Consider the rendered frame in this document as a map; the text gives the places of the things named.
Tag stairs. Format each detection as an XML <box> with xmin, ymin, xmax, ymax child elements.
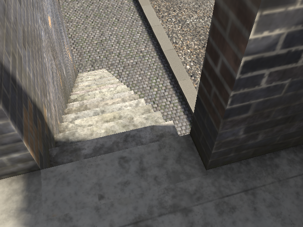
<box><xmin>49</xmin><ymin>69</ymin><xmax>179</xmax><ymax>167</ymax></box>

